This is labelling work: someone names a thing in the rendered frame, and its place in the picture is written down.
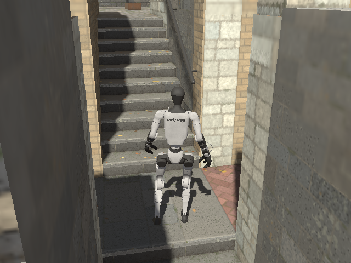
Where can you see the humanoid robot head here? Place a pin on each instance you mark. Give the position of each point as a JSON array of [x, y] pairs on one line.
[[177, 94]]

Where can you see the right robot hand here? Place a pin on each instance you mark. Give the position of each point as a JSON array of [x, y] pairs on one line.
[[207, 159]]

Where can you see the left robot upper arm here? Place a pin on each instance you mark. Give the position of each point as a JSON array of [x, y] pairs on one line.
[[156, 123]]

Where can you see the left robot forearm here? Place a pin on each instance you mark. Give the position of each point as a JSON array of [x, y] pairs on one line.
[[149, 141]]

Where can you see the right robot upper arm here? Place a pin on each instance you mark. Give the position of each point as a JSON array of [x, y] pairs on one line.
[[196, 125]]

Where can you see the right robot forearm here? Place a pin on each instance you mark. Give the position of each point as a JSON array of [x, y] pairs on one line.
[[204, 148]]

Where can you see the left robot hand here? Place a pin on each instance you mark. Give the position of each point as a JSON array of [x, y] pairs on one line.
[[149, 151]]

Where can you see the robot right foot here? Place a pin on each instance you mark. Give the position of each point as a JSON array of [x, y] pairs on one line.
[[184, 217]]

